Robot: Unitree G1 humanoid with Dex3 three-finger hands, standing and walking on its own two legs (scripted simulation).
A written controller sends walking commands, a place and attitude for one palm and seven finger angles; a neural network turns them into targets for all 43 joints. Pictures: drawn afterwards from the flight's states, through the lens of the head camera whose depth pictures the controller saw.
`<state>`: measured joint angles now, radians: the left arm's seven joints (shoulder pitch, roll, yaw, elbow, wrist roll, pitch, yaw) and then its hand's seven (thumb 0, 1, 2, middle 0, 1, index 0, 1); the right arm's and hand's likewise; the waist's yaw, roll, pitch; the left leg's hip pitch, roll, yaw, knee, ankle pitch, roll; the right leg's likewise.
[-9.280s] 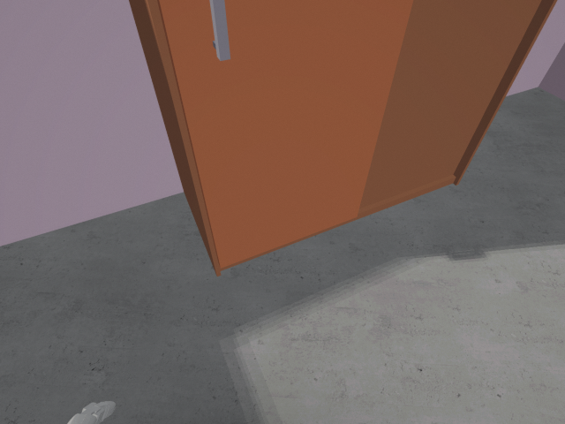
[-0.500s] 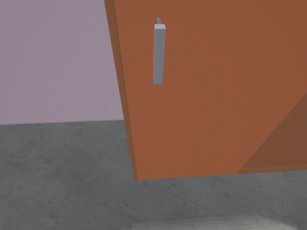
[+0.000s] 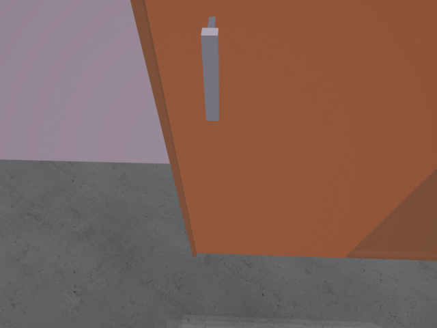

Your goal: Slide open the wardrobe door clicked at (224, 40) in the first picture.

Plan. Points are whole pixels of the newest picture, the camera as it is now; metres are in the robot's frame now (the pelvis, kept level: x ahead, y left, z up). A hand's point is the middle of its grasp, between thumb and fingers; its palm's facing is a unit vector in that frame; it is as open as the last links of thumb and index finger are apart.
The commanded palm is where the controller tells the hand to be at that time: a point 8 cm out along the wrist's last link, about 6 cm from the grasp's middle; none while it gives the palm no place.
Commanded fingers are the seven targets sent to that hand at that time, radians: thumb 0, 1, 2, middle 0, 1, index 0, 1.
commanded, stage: shuffle to correct the standing spot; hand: left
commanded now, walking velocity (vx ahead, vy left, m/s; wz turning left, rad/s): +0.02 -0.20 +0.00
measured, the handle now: (212, 72) +0.48 +0.03 +0.22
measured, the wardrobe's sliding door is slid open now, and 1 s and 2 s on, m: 0.00 0.00 0.00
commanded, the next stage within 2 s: come to a stop and stand still in 0.38 s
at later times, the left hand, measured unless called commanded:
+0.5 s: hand out of the picture +0.07 +0.11 -0.17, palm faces +0.02 -0.97 -0.23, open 7.3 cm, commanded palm none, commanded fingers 0.00 0.90 0.90 -0.20 -0.30 -0.20 -0.30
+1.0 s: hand out of the picture +0.08 +0.06 -0.18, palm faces +0.05 -0.97 -0.22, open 7.3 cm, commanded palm none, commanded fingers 0.00 0.90 0.90 -0.20 -0.30 -0.20 -0.30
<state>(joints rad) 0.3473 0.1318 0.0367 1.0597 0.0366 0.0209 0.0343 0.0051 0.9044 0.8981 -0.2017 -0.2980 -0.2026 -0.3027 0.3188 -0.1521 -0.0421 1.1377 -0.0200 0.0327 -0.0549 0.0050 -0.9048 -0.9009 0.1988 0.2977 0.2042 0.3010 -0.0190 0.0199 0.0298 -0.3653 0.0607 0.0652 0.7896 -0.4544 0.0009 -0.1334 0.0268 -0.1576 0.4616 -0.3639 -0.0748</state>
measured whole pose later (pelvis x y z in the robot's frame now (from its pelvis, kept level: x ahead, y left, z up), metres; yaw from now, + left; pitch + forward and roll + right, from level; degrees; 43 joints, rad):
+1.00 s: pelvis +0.04 -0.12 +0.00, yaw +1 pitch +2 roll -1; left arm 0.19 0.18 0.04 1.00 0.01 0.04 0.05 0.01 0.91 0.90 -0.21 -0.30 -0.21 -0.30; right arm 0.18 -0.18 -0.03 0.94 -0.02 0.02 -0.01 0.00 -0.90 -0.90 0.20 0.30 0.20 0.30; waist 0.00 0.01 0.07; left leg -0.30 0.00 0.12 0.57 -0.30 0.08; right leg -0.38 -0.05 -0.05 0.92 -0.50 0.00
